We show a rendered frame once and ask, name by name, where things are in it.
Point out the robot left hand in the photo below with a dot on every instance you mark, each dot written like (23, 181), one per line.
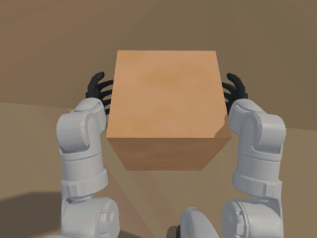
(93, 89)

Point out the left robot upper arm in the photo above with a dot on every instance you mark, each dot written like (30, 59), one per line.
(90, 218)

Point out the right robot forearm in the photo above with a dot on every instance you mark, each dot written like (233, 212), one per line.
(261, 138)

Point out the right robot thigh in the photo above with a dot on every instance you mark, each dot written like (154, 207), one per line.
(194, 224)

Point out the robot right hand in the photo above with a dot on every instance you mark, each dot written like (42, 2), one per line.
(238, 92)

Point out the carton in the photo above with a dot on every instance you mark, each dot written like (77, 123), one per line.
(167, 110)

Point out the right robot upper arm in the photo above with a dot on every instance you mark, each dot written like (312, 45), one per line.
(248, 218)

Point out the left robot forearm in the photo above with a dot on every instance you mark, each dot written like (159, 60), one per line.
(79, 146)

